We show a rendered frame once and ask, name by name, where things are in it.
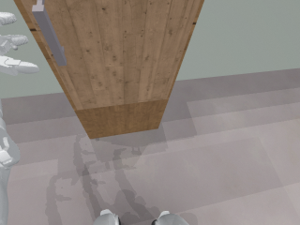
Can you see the robot left hand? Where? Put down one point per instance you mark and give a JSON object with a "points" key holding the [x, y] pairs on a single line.
{"points": [[9, 65]]}

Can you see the right robot thigh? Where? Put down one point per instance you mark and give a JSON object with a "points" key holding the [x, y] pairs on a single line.
{"points": [[170, 219]]}

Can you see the robot left upper arm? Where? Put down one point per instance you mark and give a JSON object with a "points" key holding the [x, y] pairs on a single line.
{"points": [[9, 156]]}

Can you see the right robot shin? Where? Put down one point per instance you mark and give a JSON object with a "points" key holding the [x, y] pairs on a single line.
{"points": [[164, 213]]}

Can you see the handle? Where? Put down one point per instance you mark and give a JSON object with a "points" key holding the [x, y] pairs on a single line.
{"points": [[40, 13]]}

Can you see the cupboard door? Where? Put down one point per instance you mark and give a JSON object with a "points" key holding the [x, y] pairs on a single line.
{"points": [[118, 51]]}

